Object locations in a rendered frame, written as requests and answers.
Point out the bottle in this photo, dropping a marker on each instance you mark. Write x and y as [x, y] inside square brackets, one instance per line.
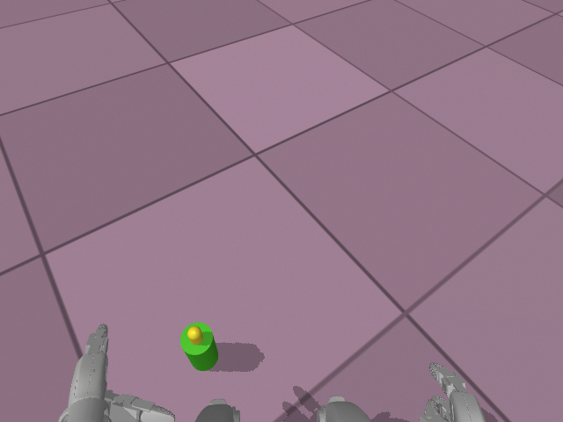
[198, 343]

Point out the left robot hand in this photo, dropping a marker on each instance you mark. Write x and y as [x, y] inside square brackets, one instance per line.
[89, 380]

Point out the left robot arm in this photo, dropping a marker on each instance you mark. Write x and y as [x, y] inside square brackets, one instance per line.
[87, 410]

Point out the right robot hand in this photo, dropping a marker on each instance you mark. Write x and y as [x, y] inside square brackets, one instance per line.
[462, 407]

